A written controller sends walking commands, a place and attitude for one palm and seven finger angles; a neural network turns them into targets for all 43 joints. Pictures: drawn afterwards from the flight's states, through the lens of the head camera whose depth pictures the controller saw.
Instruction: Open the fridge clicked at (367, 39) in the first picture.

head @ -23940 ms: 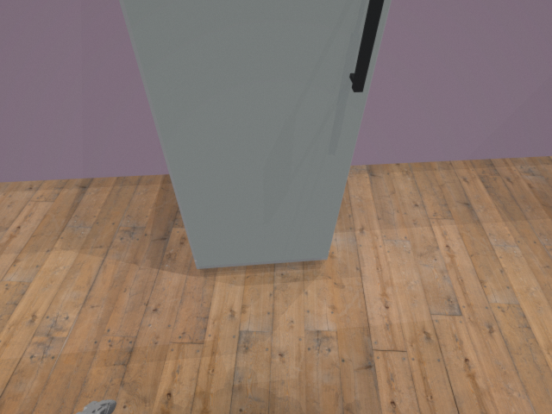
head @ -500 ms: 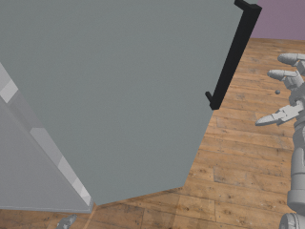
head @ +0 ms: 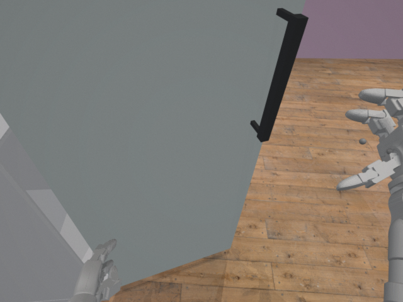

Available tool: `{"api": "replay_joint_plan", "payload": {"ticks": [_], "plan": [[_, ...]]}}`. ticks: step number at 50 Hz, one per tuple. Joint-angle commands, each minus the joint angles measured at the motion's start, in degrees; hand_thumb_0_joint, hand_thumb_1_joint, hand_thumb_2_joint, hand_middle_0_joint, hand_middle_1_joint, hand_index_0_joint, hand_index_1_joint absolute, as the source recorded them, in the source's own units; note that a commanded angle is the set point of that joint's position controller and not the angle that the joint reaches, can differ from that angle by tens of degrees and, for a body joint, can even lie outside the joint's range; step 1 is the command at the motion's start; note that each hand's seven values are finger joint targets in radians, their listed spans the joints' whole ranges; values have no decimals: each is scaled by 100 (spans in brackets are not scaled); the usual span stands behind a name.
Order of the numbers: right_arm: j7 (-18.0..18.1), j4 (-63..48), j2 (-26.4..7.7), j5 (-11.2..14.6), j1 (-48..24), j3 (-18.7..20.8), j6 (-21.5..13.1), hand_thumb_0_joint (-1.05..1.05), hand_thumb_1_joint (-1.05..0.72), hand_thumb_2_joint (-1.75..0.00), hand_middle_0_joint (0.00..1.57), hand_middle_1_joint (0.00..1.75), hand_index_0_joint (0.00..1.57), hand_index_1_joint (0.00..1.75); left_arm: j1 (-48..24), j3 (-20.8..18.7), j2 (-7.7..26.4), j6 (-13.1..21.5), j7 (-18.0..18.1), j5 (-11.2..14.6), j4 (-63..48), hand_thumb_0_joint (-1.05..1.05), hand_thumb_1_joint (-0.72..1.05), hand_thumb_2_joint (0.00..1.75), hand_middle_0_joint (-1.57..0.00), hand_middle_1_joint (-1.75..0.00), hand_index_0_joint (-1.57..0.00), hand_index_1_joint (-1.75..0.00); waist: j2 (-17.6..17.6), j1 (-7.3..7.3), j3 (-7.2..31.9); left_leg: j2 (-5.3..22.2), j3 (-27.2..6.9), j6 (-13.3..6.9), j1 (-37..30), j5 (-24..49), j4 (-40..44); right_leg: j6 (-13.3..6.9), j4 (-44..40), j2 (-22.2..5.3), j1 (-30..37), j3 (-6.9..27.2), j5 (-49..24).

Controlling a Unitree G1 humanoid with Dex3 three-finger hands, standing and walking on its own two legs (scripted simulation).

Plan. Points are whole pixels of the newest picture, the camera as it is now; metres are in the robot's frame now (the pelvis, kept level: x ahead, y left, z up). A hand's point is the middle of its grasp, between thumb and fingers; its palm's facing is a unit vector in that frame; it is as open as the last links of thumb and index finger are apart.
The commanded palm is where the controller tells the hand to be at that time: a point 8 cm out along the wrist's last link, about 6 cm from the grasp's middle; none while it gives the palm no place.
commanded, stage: draw the hand back to the body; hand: right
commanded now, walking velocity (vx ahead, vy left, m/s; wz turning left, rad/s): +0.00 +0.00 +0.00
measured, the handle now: (271, 83) +0.47 -0.13 +0.23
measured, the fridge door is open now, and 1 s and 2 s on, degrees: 75 75 75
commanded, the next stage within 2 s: step back with the hand held close in 1.60 s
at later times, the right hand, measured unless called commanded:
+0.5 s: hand (378, 183) +0.26 -0.26 +0.19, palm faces -0.05 +0.99 -0.09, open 14.6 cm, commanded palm +0.22 -0.30 +0.20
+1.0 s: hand (402, 202) +0.23 -0.29 +0.18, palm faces +0.47 +0.82 -0.33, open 11.0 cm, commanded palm +0.17 -0.32 +0.19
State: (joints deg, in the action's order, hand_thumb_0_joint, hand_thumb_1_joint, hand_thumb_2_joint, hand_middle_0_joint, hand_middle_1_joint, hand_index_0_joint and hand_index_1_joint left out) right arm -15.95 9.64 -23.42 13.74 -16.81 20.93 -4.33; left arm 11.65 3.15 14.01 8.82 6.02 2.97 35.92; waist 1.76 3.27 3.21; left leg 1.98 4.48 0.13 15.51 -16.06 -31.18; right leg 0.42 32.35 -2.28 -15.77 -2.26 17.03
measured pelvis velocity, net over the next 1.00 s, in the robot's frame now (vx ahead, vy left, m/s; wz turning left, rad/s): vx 0.01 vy -0.02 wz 0.01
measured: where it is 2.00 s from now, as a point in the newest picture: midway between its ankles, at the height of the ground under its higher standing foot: outside the picture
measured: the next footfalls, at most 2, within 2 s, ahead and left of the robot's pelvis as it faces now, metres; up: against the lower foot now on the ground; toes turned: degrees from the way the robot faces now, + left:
none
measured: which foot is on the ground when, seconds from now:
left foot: down 0.00-1.00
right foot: down 0.00-1.00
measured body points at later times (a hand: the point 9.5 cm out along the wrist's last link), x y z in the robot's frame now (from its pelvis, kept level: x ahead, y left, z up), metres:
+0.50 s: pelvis -0.01 +0.00 +0.00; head -0.05 +0.02 +0.45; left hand +0.19 +0.23 -0.05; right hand +0.25 -0.31 +0.20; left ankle +0.00 +0.12 -0.73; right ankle +0.00 -0.12 -0.73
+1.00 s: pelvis +0.01 -0.02 +0.01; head -0.01 -0.01 +0.46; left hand +0.18 +0.20 -0.08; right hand +0.20 -0.33 +0.20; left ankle +0.00 +0.12 -0.73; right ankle +0.00 -0.12 -0.73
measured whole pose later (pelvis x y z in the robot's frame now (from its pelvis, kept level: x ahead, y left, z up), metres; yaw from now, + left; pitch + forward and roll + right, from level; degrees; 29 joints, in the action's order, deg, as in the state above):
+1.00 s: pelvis +0.01 -0.02 +0.01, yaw +1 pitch -4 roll +0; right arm 5.9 -16.6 -20.8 4.3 15.7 19.6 -4.3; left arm 12.9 1.7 12.5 9.6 4.7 0.0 40.0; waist 2.3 4.2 -0.2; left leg 3.3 3.2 1.9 7.6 -14.5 -26.0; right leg -1.1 27.0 -0.6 -7.4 -3.7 15.9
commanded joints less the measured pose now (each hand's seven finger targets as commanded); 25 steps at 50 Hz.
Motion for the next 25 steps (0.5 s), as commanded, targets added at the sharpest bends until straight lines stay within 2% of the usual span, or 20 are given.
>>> {"api": "replay_joint_plan", "payload": {"ticks": [1, 2, 3, 4, 7, 9, 11, 12, 13, 14, 15, 16, 18, 19, 20, 21, 22, 23, 24, 25], "plan": [[-76, -1058, -1354, 144, -2269, 302, -326, 0, 55, -20, 25, 115, 25, 115, -487, -238, 747, 363, 106, 5, -719, 0, 90, 90, -20, -30, -20, -30, 167, -218, 892, -157, -242, -131, -63, 942, 479, -172, -440, 168, 447, 160, -922], [-469, -164, -1534, 184, -1896, 121, 363, 0, 55, -20, 25, 115, 25, 115, -562, -192, 899, 364, 146, 120, -739, 0, 90, 90, -20, -30, -20, -30, 253, -190, 949, -104, -247, -174, -360, 922, 500, -200, -603, 149, 436, 178, -716], [-685, -559, -1641, 298, -1907, 281, 669, 0, 55, -20, 25, 115, 25, 115, -608, -200, 905, 365, 173, 164, -872, 0, 90, 90, -20, -30, -20, -30, 226, -82, 1136, -64, -263, -166, -598, 1195, 545, -241, -596, 169, 507, 161, -930], [-857, -827, -2043, 328, -2062, 544, 941, 0, 55, -20, 25, 115, 25, 115, -701, -177, 926, 380, 198, 173, -971, 0, 90, 90, -20, -30, -20, -30, 280, -26, 1349, -24, -297, -153, -745, 1396, 518, -272, -575, 199, 569, 161, -1108], [-1347, -941, -2438, 539, -1995, 908, 1571, 0, 55, -20, 25, 115, 25, 115, -806, -85, 900, 448, 129, 188, -1126, 0, 90, 90, -20, -30, -20, -30, 17, 46, 1437, -35, -284, -111, -922, 1766, 495, -326, -509, 270, 671, 211, -1420], [-1560, -1225, -2508, 775, -1988, 1104, 1561, 0, 55, -20, 25, 115, 25, 115, -828, -51, 859, 504, 19, 179, -1205, 0, 90, 90, -20, -30, -20, -30, -30, 42, 1438, -36, -369, -55, -927, 2001, 500, -321, -420, 295, 742, 237, -1560], [-1554, -1266, -2308, 904, -1536, 1163, 1397, 0, 55, -20, 25, 115, 25, 115, -782, -66, 835, 572, -65, 165, -1234, 0, 90, 90, -20, -30, -20, -30, -64, 52, 1243, -78, -314, -63, -771, 1848, 517, -285, -432, 269, 740, 234, -1468], [-1542, -1142, -2038, 909, -1252, 954, 1357, 0, 55, -20, 25, 115, 25, 115, -756, -79, 817, 598, -88, 177, -1231, 0, 90, 90, -20, -30, -20, -30, -70, 15, 959, -97, -274, -65, -603, 1587, 543, -276, -458, 240, 681, 202, -1292], [-1521, -1097, -1926, 924, -1030, 937, 1338, 0, 55, -20, 25, 115, 25, 115, -734, -115, 849, 622, -115, 182, -1231, 0, 90, 90, -20, -30, -20, -30, -224, 34, 909, -74, -311, -45, -587, 1548, 574, -276, -435, 211, 650, 158, -1256], [-1507, -1006, -2012, 925, -1000, 1007, 1372, 0, 55, -20, 25, 115, 25, 115, -714, -115, 901, 622, -131, 194, -1201, 0, 90, 90, -20, -30, -20, -30, -214, 24, 724, -69, -336, -18, -456, 1392, 602, -269, -456, 213, 554, 160, -1119], [-1495, -973, -1907, 878, -831, 879, 1444, 0, 55, -20, 25, 115, 25, 115, -704, -138, 901, 636, -129, 202, -1209, 0, 90, 90, -20, -30, -20, -30, -250, 9, 576, -75, -282, -27, -377, 1155, 608, -275, -488, 197, 481, 148, -968], [-1483, -919, -2034, 863, -827, 984, 1527, 0, 55, -20, 25, 115, 25, 115, -693, -138, 951, 624, -133, 219, -1208, 0, 90, 90, -20, -30, -20, -30, -230, 16, 512, -83, -334, -15, -255, 917, 667, -272, -503, 211, 440, 167, -832], [-1464, -1114, -1931, 760, -698, 800, 1646, 0, 55, -20, 25, 115, 25, 115, -728, -164, 943, 628, -111, 229, -1230, 0, 90, 90, -20, -30, -20, -30, -12, -9, 416, -65, -326, -11, -193, 793, 673, -287, -458, 178, 477, 126, -803], [-1450, -1346, -2066, 767, -957, 892, 1642, 0, 55, -20, 25, 115, 25, 115, -755, -147, 950, 639, -106, 224, -1249, 0, 90, 90, -20, -30, -20, -30, 89, -26, 516, -67, -333, -23, -167, 711, 680, -279, -493, 200, 541, 172, -764], [-1427, -1624, -1955, 727, -1047, 713, 1615, 0, 55, -20, 25, 115, 25, 115, -791, -133, 900, 677, -83, 223, -1294, 0, 90, 90, -20, -30, -20, -30, 142, -59, 538, -94, -247, -50, -172, 585, 648, -284, -516, 193, 602, 192, -707], [-1400, -1870, -2063, 769, -1218, 840, 1535, 0, 55, -20, 25, 115, 25, 115, -816, -124, 893, 724, -68, 206, -1306, 0, 90, 90, -20, -30, -20, -30, 255, -47, 625, -106, -264, -67, -162, 552, 657, -281, -520, 208, 707, 233, -709], [-1372, -2057, -1988, 758, -1141, 767, 1459, 0, 51, -22, 25, 113, 25, 113, -816, -109, 855, 770, -44, 193, -1307, 0, 90, 90, -20, -30, -20, -30, 418, -47, 709, -123, -218, -90, -179, 478, 629, -279, -535, 207, 806, 249, -661], [-1332, -2313, -1974, 779, -1084, 774, 1367, 0, 48, -24, 25, 111, 25, 111, -835, -100, 841, 808, -27, 178, -1280, 0, 90, 90, -20, -30, -20, -30, 336, -56, 802, -128, -229, -87, -251, 596, 642, -290, -493, 178, 894, 241, -783], [-1304, -2517, -2179, 819, -1089, 1011, 1295, 0, 44, -25, 25, 109, 25, 109, -829, -100, 871, 847, -20, 151, -1275, 0, 90, 90, -20, -30, -20, -30, 517, 4, 991, -117, -230, -106, -345, 640, 614, -275, -513, 204, 944, 281, -827], [-1285, -2399, -2018, 825, -814, 938, 1273, 0, 41, -27, 25, 107, 25, 107, -809, -69, 822, 889, -9, 139, -1257, 0, 90, 90, -20, -30, -20, -30, 432, 0, 848, -131, -152, -109, -316, 602, 588, -262, -548, 177, 914, 295, -774]]}}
